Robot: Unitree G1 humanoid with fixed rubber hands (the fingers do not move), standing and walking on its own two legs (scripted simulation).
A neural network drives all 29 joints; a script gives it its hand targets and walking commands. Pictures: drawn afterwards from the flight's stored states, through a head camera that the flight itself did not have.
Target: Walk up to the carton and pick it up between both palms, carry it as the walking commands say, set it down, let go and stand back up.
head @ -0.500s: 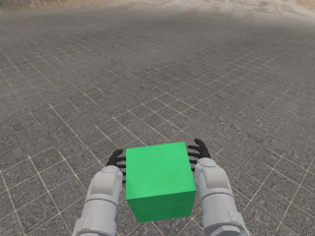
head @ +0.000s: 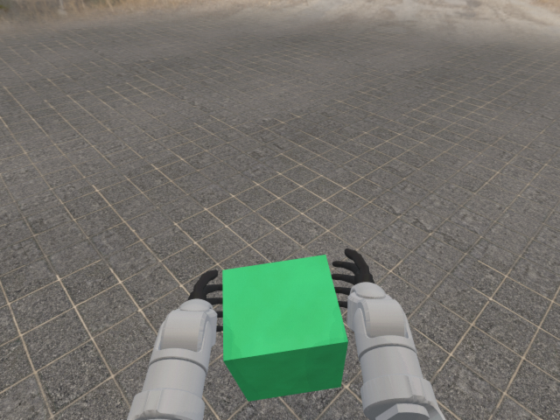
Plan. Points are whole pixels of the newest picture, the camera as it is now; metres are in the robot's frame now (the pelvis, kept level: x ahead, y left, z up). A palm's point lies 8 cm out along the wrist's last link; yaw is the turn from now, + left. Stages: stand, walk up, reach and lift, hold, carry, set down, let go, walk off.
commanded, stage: hold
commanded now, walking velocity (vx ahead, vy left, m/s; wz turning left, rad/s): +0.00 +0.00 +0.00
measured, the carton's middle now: (284, 331) +0.31 -0.01 -0.03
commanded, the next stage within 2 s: carry in 0.66 s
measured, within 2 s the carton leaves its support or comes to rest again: neither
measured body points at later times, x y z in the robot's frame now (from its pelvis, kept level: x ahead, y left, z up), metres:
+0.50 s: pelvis +0.00 -0.01 +0.00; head -0.06 -0.01 +0.44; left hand +0.30 +0.12 +0.03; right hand +0.33 -0.13 +0.06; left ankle +0.04 +0.13 -0.73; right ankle +0.05 -0.14 -0.73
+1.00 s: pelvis +0.04 +0.01 +0.00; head +0.02 +0.01 +0.45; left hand +0.36 +0.13 +0.08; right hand +0.38 -0.11 +0.11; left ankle +0.04 +0.12 -0.73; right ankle +0.07 -0.10 -0.73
